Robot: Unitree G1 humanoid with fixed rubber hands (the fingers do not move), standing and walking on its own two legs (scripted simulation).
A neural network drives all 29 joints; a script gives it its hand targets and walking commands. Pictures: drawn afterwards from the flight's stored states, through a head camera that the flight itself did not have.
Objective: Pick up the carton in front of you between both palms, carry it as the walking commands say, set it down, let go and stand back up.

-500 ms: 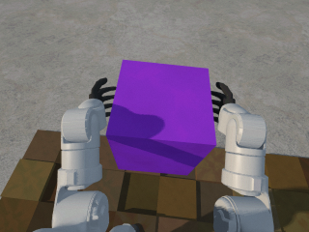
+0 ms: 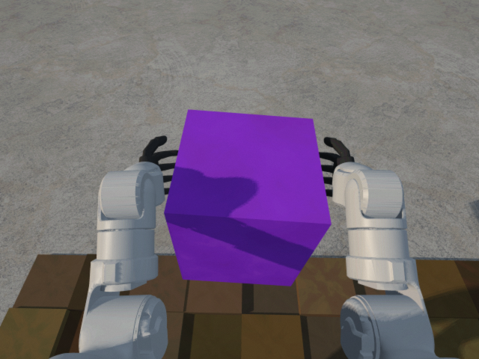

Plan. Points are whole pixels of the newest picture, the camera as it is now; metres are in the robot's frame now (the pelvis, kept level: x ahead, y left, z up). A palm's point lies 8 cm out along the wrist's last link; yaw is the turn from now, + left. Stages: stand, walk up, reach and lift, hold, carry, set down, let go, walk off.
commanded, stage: carry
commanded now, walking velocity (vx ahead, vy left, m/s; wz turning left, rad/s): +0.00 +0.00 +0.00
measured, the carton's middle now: (243, 204) +0.37 +0.00 +0.03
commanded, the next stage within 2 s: none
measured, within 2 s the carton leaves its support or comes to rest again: neither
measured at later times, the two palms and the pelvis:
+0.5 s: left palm (165, 177) +0.38 +0.13 +0.10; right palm (347, 175) +0.39 -0.17 +0.10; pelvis +0.03 -0.02 -0.02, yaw +0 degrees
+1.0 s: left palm (145, 181) +0.36 +0.15 +0.11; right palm (337, 181) +0.36 -0.15 +0.11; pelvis +0.02 +0.00 -0.02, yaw +1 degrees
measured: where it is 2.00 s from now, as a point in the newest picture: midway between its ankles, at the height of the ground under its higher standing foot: outside the picture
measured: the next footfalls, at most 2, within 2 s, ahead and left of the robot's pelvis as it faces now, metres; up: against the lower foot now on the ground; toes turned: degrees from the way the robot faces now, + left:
right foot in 0.24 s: +0.12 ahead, -0.10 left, +0.00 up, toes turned -5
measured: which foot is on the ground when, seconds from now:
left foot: down 0.00-1.00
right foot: down 0.00-0.08, up 0.10-0.22, down 0.24-1.00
